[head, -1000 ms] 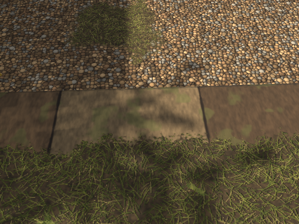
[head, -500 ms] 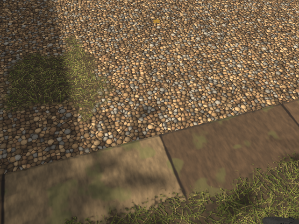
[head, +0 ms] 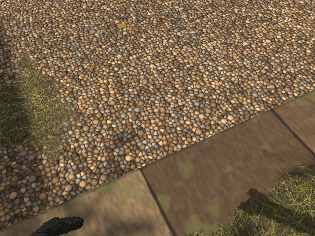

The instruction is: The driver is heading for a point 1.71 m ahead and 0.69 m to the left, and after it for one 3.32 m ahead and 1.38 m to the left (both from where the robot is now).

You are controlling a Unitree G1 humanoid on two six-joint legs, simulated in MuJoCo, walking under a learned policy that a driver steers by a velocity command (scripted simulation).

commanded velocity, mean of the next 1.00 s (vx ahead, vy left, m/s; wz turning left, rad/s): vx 0.03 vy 0.00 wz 0.52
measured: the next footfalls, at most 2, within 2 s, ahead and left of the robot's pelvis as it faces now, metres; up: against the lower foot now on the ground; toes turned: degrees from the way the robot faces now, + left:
left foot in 0.28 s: +0.06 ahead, +0.14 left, +0.00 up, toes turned +13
right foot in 0.78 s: +0.14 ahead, -0.07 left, +0.00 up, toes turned +32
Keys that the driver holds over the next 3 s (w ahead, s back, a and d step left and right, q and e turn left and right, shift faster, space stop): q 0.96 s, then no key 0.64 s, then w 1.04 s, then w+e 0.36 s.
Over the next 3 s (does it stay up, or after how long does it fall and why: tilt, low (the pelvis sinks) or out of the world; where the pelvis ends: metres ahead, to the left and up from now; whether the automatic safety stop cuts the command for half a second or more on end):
stays up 0.51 0.43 0.01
